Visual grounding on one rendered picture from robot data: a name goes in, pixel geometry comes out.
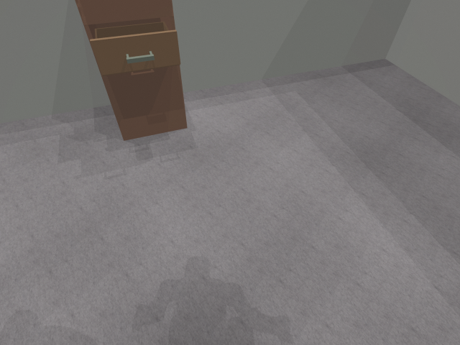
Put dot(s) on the drawer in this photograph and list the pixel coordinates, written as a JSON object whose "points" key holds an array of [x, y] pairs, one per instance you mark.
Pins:
{"points": [[111, 44]]}

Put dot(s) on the handle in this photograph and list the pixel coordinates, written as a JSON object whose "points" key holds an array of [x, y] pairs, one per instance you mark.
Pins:
{"points": [[143, 74], [141, 58]]}

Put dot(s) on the cabinet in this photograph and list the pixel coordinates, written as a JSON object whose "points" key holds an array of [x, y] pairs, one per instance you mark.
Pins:
{"points": [[142, 106]]}

